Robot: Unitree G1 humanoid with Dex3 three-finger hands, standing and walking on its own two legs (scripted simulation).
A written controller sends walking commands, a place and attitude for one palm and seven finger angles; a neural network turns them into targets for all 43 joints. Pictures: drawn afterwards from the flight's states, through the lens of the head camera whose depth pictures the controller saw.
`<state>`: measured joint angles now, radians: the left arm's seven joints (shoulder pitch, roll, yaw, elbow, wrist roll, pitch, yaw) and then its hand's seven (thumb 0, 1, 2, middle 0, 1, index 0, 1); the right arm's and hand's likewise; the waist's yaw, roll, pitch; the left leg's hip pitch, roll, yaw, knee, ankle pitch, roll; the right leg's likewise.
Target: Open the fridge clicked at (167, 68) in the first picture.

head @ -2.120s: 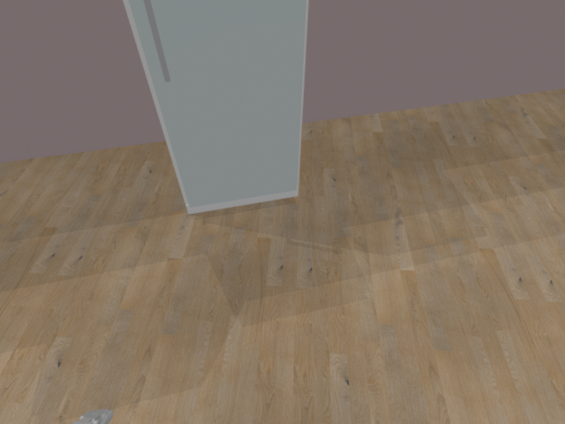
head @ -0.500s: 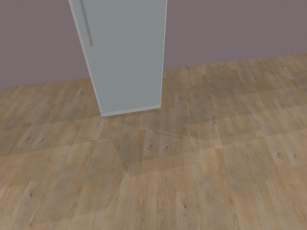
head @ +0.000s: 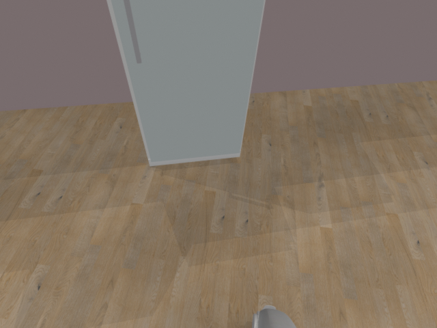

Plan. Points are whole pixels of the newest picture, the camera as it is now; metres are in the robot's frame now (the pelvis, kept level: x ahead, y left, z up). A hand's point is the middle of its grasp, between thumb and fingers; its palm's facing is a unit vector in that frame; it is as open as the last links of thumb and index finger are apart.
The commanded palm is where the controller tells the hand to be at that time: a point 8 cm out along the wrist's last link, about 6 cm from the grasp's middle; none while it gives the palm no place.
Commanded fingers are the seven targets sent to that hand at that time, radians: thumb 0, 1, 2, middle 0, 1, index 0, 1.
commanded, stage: walk to a spot facing it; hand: left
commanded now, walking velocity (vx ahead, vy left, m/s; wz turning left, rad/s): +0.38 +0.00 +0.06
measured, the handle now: out of the picture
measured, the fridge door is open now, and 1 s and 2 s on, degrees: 0 0 0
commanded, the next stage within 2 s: take the last steps up to it in 0.28 s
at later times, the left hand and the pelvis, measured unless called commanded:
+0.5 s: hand (138, 302) +0.20 +0.18 -0.19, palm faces +0.21 -0.96 -0.18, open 7.3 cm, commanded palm none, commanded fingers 0.00 0.90 0.90 -0.20 -0.30 -0.20 -0.30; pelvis +0.22 -0.01 -0.01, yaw +10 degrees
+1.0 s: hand (141, 215) +0.41 +0.21 -0.17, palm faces +0.19 -0.96 -0.20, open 7.3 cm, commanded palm none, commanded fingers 0.00 0.90 0.90 -0.20 -0.30 -0.20 -0.30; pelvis +0.39 +0.02 -0.01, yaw +11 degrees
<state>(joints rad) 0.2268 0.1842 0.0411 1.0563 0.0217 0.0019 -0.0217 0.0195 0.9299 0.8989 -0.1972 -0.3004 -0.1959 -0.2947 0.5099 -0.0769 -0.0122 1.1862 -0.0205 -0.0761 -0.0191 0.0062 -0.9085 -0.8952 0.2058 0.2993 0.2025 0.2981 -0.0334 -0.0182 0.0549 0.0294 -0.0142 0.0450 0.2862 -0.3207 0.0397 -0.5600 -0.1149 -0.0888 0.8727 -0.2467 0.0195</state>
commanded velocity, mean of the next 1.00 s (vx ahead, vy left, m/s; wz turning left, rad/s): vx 0.27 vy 0.01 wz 0.15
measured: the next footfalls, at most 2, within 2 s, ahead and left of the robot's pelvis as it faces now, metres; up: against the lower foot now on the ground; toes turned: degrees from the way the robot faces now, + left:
right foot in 0.14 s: +0.23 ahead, -0.15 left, +0.00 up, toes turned -7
left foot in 0.54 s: +0.35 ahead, +0.12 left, +0.00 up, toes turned +20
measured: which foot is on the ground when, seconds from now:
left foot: down 0.00-0.14, up 0.16-0.52, down 0.54-1.00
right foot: up 0.00-0.12, down 0.14-0.54, up 0.56-1.00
